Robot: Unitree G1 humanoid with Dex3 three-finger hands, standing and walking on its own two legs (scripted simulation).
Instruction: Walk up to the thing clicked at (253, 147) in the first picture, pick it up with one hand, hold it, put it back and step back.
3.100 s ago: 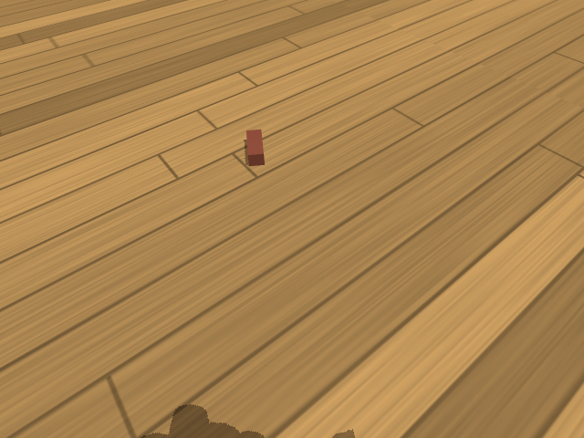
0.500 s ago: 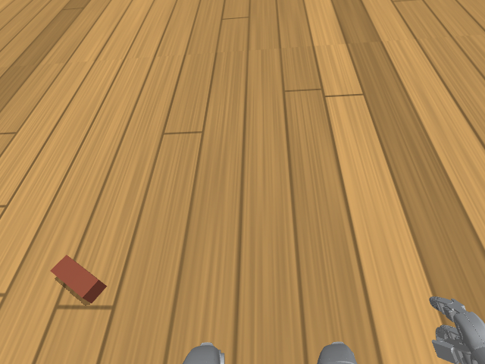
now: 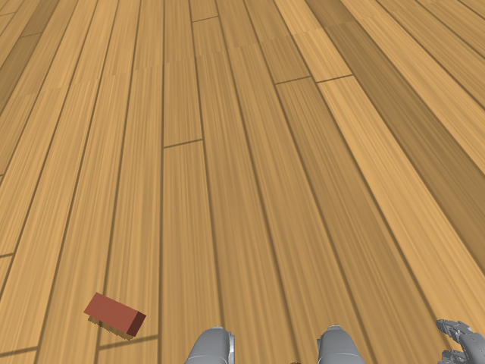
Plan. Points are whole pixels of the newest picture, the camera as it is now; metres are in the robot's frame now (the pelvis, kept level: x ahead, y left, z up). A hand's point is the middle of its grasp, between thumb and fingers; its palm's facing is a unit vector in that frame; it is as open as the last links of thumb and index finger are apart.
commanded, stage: walk up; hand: left
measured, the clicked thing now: (115, 314) +0.37 +0.63 -0.69
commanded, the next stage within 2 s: none
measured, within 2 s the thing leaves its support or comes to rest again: neither
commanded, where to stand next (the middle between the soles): -0.06 +0.57 m, yaw -24 degrees
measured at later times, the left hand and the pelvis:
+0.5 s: hand out of the picture +0.09 +0.50 -0.10, palm faces -0.16 -0.81 -0.56, open 7.3 cm; pelvis -0.05 +0.23 +0.00, yaw -8 degrees
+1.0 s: hand out of the picture +0.03 +0.77 -0.11, palm faces -0.25 -0.79 -0.56, open 7.3 cm; pelvis -0.12 +0.49 +0.01, yaw -16 degrees
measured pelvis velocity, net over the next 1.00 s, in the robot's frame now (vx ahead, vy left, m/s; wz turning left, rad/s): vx -0.12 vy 0.49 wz -0.27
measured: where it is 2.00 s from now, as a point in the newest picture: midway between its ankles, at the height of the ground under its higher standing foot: outside the picture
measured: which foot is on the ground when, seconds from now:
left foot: up 0.00-0.06, down 0.08-0.40, up 0.42-0.72, down 0.74-1.00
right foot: down 0.00-0.10, up 0.12-0.36, down 0.38-0.76, up 0.78-1.00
